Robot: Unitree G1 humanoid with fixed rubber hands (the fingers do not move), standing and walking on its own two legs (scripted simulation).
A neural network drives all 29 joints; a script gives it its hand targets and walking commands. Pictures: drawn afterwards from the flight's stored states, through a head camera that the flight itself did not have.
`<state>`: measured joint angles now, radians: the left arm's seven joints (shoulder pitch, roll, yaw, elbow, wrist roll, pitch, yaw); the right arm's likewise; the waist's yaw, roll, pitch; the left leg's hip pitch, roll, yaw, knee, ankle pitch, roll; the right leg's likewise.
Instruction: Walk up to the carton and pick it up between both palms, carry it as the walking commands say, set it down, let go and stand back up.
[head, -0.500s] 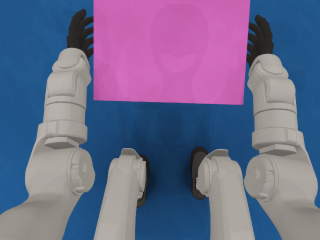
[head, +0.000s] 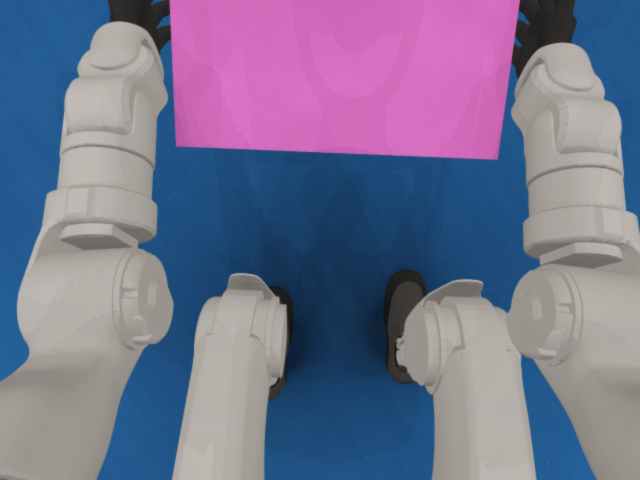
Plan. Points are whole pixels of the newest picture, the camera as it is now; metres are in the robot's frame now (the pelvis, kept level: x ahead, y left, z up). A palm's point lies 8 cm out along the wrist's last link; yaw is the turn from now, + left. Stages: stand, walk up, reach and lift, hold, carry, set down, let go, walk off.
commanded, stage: set down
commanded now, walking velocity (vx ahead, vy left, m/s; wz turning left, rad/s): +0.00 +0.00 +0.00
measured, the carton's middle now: (337, 64) +0.55 +0.02 -0.26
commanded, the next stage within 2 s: none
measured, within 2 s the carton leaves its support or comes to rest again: rests again in 0.12 s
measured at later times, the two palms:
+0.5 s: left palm (149, 24) +0.56 +0.21 -0.17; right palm (528, 44) +0.55 -0.18 -0.18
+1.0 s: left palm (150, 25) +0.56 +0.21 -0.17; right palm (528, 44) +0.56 -0.18 -0.18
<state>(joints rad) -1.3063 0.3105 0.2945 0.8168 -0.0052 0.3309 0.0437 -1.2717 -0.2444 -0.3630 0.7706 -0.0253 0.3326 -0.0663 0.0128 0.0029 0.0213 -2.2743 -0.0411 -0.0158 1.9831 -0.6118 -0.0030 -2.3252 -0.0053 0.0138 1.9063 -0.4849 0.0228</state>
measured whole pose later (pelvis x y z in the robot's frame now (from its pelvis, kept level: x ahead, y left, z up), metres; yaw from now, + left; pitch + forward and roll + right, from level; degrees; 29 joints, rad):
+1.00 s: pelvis -0.01 +0.00 -0.04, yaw +1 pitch +43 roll -1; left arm -1.49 0.37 0.35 0.91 0.03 0.30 -0.03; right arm -1.44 -0.30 -0.40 0.86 0.00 0.29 -0.01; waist 0.00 0.00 0.26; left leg -2.26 -0.06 -0.02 2.14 -0.63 -0.01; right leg -2.31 0.01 0.02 2.06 -0.50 0.03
